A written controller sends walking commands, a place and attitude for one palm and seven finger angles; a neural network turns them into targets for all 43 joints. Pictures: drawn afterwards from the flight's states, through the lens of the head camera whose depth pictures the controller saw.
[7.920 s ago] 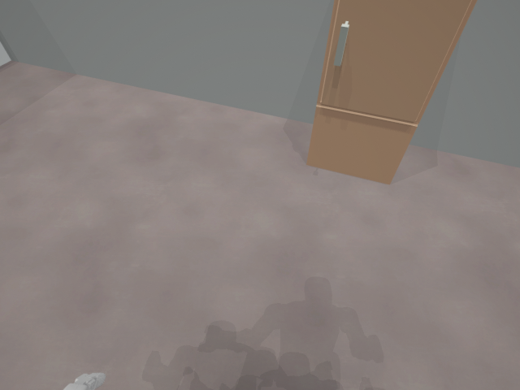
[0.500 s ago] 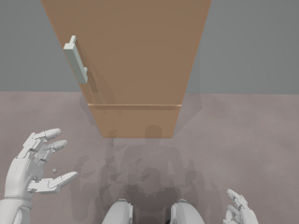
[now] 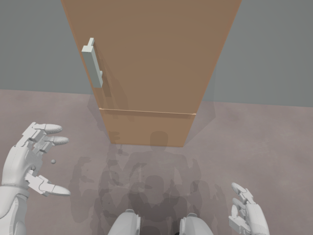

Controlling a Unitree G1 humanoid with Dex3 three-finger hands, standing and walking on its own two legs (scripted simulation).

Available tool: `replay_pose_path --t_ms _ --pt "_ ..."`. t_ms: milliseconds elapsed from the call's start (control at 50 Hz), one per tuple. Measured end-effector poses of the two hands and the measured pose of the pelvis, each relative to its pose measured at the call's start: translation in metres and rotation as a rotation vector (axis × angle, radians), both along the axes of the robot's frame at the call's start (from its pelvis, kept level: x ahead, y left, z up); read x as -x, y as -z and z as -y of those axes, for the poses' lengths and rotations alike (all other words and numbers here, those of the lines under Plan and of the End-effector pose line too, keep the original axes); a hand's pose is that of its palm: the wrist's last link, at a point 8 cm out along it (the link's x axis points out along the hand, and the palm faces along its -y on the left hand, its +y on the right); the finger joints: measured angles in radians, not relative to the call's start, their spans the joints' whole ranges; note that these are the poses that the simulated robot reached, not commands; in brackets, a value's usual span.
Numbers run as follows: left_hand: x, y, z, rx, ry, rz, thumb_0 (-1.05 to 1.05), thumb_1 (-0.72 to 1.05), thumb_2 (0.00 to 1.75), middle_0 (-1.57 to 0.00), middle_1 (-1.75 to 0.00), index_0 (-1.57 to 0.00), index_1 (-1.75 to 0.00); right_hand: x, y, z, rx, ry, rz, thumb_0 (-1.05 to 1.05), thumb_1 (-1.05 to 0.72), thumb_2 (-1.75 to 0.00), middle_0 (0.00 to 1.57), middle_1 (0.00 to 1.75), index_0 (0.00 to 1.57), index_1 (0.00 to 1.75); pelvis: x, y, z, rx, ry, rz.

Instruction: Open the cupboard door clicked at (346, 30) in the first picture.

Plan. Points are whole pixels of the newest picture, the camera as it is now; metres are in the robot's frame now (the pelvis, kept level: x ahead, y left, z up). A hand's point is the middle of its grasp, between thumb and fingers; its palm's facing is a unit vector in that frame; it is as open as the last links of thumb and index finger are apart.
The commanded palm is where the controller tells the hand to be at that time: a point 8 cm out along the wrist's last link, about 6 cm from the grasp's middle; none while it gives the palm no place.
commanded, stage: raise the hand with hooked fingers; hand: left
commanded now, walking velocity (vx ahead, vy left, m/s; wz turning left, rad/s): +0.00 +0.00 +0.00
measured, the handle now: (95, 63) +0.59 +0.25 +0.04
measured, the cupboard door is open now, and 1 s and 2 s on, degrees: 0 0 0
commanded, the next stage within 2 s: move the hooked fingers beside the handle in 0.72 s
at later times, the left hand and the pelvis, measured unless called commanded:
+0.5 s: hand (54, 145) +0.30 +0.27 +0.05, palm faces +0.03 -1.00 -0.04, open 14.0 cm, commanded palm +0.27 +0.32 +0.05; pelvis +0.01 +0.00 +0.01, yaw -1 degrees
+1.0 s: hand (55, 139) +0.31 +0.27 +0.05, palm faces +0.06 -1.00 -0.04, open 14.0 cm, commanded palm +0.30 +0.32 +0.05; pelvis +0.00 -0.01 +0.00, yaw +0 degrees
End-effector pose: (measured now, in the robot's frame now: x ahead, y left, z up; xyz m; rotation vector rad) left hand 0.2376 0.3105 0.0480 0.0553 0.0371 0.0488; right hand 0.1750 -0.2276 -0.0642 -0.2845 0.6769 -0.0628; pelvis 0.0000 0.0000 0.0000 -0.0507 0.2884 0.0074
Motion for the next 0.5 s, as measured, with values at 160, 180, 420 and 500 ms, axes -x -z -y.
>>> replay_pose_path --t_ms 160,180,420,500 --pt "-0.02 -0.003 -0.013 0.006 0.004 0.0 -0.02 -0.49 0.3 -0.3 -1.2 -0.3 -1.2 0.01 0.006 0.006 0.016 0.02 -0.054 0.01 -0.9 -0.89 0.21 0.3 0.21 0.3 -0.003 -0.001 -0.001 0.001 0.004 -0.008" --pt "-0.023 -0.003 -0.014 0.006 0.005 0.0 -0.02 -0.49 0.3 -0.3 -1.2 -0.3 -1.2 0.012 0.006 0.008 0.021 0.025 -0.062 0.01 -0.9 -0.89 0.21 0.3 0.21 0.3 -0.003 -0.001 -0.001 0.001 0.005 -0.009" --pt "-0.039 -0.005 -0.013 0.014 0.025 -0.005 -0.02 -0.5 0.3 -0.3 -1.2 -0.3 -1.2 0.033 0.001 0.028 0.053 0.085 -0.116 0.01 -0.91 -0.89 0.21 0.3 0.21 0.3 -0.006 -0.005 -0.001 -0.004 0.017 -0.017" --pt "-0.038 -0.002 -0.012 0.019 0.013 -0.002 -0.02 -0.5 0.3 -0.3 -1.2 -0.3 -1.2 0.034 0.001 0.029 0.053 0.091 -0.12 0.01 -0.91 -0.89 0.21 0.3 0.21 0.3 -0.006 -0.005 0.0 -0.006 0.019 -0.016"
